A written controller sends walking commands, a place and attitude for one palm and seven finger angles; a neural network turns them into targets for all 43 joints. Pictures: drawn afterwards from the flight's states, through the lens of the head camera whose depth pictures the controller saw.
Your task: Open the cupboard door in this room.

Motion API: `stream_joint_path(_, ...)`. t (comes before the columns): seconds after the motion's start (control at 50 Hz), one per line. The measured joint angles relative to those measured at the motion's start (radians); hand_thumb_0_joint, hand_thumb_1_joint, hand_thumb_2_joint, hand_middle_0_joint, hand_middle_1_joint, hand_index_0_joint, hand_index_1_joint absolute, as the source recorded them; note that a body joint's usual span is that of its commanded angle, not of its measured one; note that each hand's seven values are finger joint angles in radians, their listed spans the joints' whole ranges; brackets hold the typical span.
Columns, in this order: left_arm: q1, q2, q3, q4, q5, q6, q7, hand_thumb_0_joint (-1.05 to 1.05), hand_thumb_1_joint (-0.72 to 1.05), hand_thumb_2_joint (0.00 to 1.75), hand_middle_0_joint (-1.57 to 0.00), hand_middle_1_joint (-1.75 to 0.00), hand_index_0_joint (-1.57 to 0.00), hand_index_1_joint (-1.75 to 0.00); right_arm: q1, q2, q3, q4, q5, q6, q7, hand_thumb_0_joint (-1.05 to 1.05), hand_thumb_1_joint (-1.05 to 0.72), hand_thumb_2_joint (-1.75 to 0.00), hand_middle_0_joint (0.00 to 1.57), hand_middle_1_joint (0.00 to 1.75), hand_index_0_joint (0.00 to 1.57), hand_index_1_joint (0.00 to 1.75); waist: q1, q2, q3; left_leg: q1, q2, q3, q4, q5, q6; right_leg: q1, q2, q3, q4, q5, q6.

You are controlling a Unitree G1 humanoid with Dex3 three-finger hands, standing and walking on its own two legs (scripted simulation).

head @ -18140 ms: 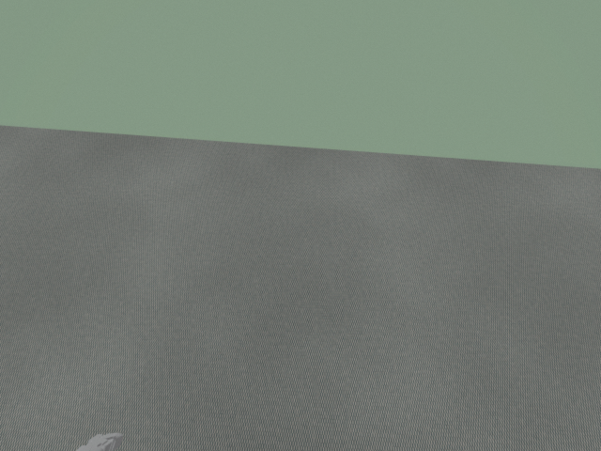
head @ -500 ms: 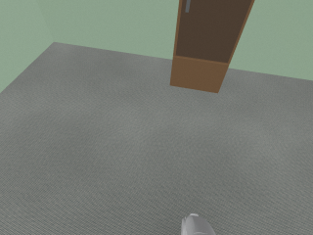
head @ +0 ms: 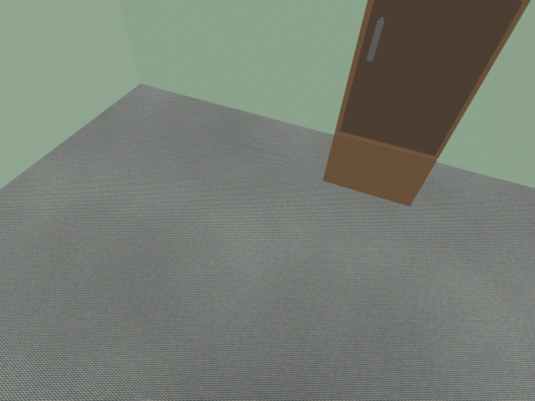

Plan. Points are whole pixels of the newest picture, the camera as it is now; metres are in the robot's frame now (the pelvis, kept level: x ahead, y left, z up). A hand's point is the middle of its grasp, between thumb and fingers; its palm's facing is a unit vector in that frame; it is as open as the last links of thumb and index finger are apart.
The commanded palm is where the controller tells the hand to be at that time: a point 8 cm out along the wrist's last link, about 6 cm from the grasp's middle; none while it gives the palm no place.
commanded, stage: stand and wait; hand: left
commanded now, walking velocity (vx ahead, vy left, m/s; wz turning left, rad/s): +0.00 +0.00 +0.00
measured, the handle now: (375, 39) +1.25 -0.31 +0.02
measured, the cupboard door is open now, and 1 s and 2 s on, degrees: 0 0 0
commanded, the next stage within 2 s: turn or walk to find it in 0.68 s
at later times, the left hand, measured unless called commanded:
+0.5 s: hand out of the picture +0.00 +0.15 -0.15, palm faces +0.04 -0.98 -0.20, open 7.4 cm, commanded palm none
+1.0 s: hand out of the picture +0.03 +0.14 -0.16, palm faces +0.07 -0.98 -0.20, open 7.4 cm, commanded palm none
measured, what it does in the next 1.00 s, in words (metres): steps on the spot: right foot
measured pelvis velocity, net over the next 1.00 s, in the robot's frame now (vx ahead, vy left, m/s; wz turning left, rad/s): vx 0.03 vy -0.03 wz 0.04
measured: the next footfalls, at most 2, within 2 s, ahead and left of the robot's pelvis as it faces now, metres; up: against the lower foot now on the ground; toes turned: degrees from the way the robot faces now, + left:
right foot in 0.28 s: +0.06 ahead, -0.14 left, +0.00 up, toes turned -5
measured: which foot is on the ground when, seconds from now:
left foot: down 0.00-1.00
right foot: down 0.00-0.04, up 0.06-0.26, down 0.28-1.00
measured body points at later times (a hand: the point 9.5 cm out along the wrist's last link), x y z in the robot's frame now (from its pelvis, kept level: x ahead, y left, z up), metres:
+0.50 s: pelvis +0.04 -0.02 +0.02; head +0.04 -0.03 +0.47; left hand +0.00 +0.20 -0.14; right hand +0.07 -0.25 -0.14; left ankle +0.04 +0.11 -0.72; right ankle +0.02 -0.13 -0.72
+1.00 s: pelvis +0.03 -0.03 +0.02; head +0.04 -0.04 +0.47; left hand +0.02 +0.19 -0.14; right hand +0.01 -0.24 -0.15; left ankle +0.04 +0.11 -0.72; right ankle +0.02 -0.13 -0.72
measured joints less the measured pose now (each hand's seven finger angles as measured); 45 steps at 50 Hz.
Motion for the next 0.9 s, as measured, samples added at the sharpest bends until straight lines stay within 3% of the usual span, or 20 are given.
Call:
stream_joint_path(0.04, 0.02, 0.017, 0.005, 0.017, -0.004, 0.013, -0.002, -0.01, 0.92, 0.9, -0.2, -0.3, -0.2, -0.3, -0.008, 0.012, 0.005, 0.003, -0.006, -0.009, 0.0, 0.0, -0.92, -0.9, 0.2, 0.3, 0.2, 0.3, 0.007, -0.024, -0.005, 0.02, -0.016, 0.006, -0.029, 0.028, 0.037, -0.001, -0.009, 0.017, 0.029, -0.04, 0.019)
stream_joint_path(0.1, 0.056, 0.032, 0.008, 0.048, 0.0, 0.026, -0.01, -0.01, 0.92, 0.9, -0.2, -0.3, -0.2, -0.3, -0.006, 0.032, 0.021, 0.015, -0.012, -0.014, -0.002, 0.0, -0.92, -0.9, 0.2, 0.3, 0.2, 0.3, 0.016, -0.045, -0.015, 0.061, -0.044, 0.015, -0.101, 0.05, 0.068, -0.008, 0.005, 0.1, 0.086, -0.148, 0.038)
stream_joint_path(0.18, 0.105, 0.03, 0.001, 0.083, 0.0, 0.017, -0.014, 0.0, 0.91, 0.9, -0.2, -0.3, -0.2, -0.3, -0.005, 0.047, 0.032, 0.05, -0.007, -0.021, -0.011, 0.0, -0.91, -0.89, 0.2, 0.3, 0.2, 0.3, 0.028, -0.037, -0.02, 0.112, -0.071, 0.017, -0.22, 0.105, 0.075, 0.005, 0.011, 0.178, 0.119, -0.172, 0.051)
stream_joint_path(0.22, 0.129, 0.026, -0.005, 0.102, -0.002, 0.011, -0.012, 0.0, 0.91, 0.9, -0.19, -0.3, -0.2, -0.3, -0.01, 0.049, 0.028, 0.065, -0.001, -0.024, -0.016, 0.0, -0.92, -0.89, 0.2, 0.3, 0.2, 0.3, 0.031, -0.033, -0.018, 0.128, -0.081, 0.024, -0.248, 0.115, 0.074, 0.035, 0.005, 0.198, 0.064, -0.155, 0.058)
stream_joint_path(0.28, 0.158, 0.022, -0.015, 0.133, -0.002, -0.001, -0.004, 0.0, 0.91, 0.9, -0.19, -0.3, -0.2, -0.3, -0.014, 0.052, 0.025, 0.088, 0.006, -0.024, -0.016, 0.0, -0.92, -0.89, 0.21, 0.3, 0.21, 0.3, 0.034, -0.037, -0.014, 0.134, -0.094, 0.039, -0.235, 0.1, 0.065, 0.1, -0.007, 0.216, -0.082, -0.028, 0.061)
stream_joint_path(0.38, 0.178, -0.02, -0.034, 0.177, -0.003, -0.01, 0.0, 0.0, 0.91, 0.9, -0.19, -0.3, -0.2, -0.3, -0.005, 0.025, 0.015, 0.127, 0.011, -0.014, -0.015, -0.01, -0.94, -0.89, 0.21, 0.3, 0.21, 0.3, 0.017, 0.011, -0.016, 0.166, -0.071, 0.028, -0.262, 0.105, 0.047, 0.14, 0.018, 0.201, -0.12, -0.041, 0.051)
stream_joint_path(0.62, 0.142, -0.066, -0.044, 0.162, -0.007, -0.023, 0.005, 0.0, 0.91, 0.9, -0.2, -0.3, -0.2, -0.3, 0.089, 0.042, 0.03, 0.199, 0.007, -0.007, -0.016, 0.0, -0.92, -0.89, 0.2, 0.3, 0.2, 0.3, -0.004, -0.004, -0.019, 0.192, -0.037, 0.011, -0.306, 0.132, 0.012, 0.17, 0.057, 0.182, -0.166, -0.022, 0.015)
stream_joint_path(0.8, 0.13, -0.053, -0.029, 0.146, -0.012, -0.017, 0.01, 0.01, 0.92, 0.9, -0.2, -0.3, -0.2, -0.3, 0.14, 0.071, 0.031, 0.208, 0.003, 0.001, -0.018, 0.0, -0.91, -0.9, 0.2, 0.3, 0.2, 0.3, -0.021, 0.005, -0.014, 0.168, -0.024, -0.009, -0.28, 0.129, -0.001, 0.156, 0.069, 0.164, -0.147, -0.031, 0.0)
stream_joint_path(0.9, 0.123, -0.05, -0.02, 0.13, -0.011, -0.012, 0.011, 0.01, 0.91, 0.9, -0.2, -0.3, -0.2, -0.3, 0.14, 0.08, 0.027, 0.202, 0.001, 0.011, -0.016, 0.0, -0.91, -0.89, 0.2, 0.3, 0.2, 0.3, -0.018, 0.01, -0.009, 0.137, -0.027, -0.026, -0.239, 0.115, -0.001, 0.135, 0.063, 0.149, -0.111, -0.05, -0.002)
